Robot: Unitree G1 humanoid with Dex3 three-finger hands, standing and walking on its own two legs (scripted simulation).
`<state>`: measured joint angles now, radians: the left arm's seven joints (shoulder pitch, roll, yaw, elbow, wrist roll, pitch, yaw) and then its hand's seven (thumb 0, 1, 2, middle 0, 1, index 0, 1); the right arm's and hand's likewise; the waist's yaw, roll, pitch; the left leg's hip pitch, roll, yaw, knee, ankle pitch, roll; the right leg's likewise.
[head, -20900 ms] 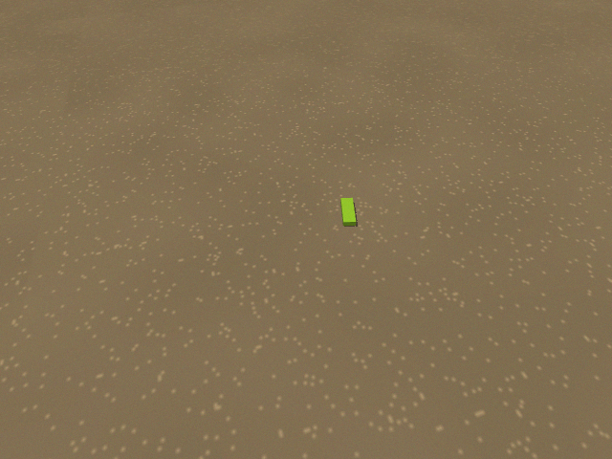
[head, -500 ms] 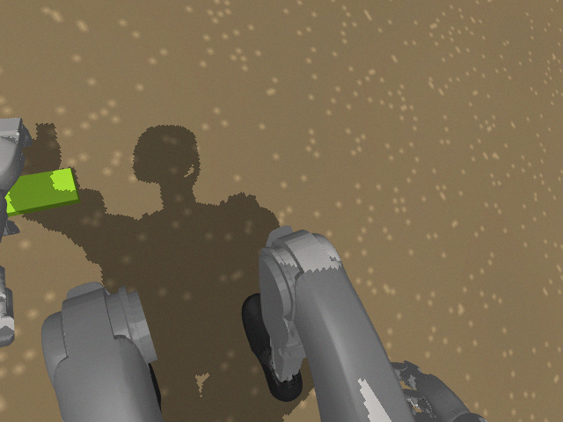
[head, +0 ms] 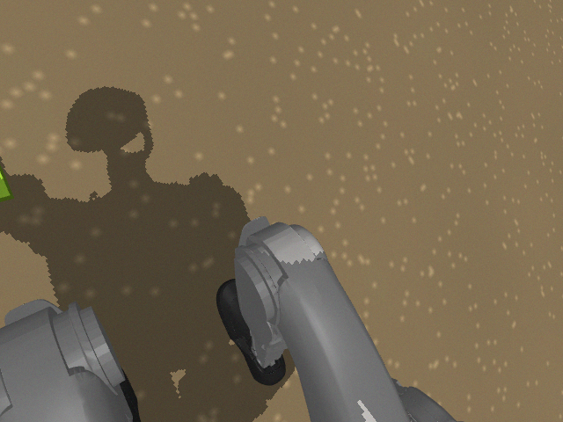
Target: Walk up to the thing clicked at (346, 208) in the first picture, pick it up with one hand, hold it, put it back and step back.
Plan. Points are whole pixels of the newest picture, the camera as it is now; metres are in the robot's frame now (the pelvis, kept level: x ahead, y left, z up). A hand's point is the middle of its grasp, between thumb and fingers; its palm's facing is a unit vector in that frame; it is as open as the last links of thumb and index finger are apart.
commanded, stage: rest palm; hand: left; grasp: from above
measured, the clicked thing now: out of the picture +0.47 +0.28 -0.29
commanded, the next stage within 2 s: close in 0.84 s
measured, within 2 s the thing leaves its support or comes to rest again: neither
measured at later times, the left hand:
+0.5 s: hand out of the picture +0.45 +0.28 -0.26, palm faces -0.47 -0.10 -0.88, open 14.0 cm
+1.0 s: hand out of the picture +0.45 +0.27 -0.27, palm faces -0.46 -0.10 -0.88, open 13.5 cm
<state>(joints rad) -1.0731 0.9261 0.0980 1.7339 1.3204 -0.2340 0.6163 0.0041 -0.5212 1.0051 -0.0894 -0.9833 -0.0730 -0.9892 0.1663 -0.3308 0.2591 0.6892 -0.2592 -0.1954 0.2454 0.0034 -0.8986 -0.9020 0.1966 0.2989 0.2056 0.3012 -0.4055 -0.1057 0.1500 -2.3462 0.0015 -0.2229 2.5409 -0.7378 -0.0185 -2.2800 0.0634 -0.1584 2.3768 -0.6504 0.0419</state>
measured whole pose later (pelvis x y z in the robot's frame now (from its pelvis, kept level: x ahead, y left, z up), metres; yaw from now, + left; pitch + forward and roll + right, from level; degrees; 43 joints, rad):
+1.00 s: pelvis -0.01 +0.00 +0.01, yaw -2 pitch +27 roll -15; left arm -1.07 0.98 0.04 1.78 1.28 -0.21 0.70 0.00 -0.40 0.90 -0.19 -0.90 -0.17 -0.91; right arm 0.10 -0.37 0.34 0.64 -0.27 -0.28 0.30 0.00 -0.91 -0.91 0.19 0.30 0.20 0.30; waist -0.44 -0.16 0.22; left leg -2.31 0.01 -0.27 2.53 -0.73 -0.01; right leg -2.22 0.08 -0.19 2.33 -0.63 0.06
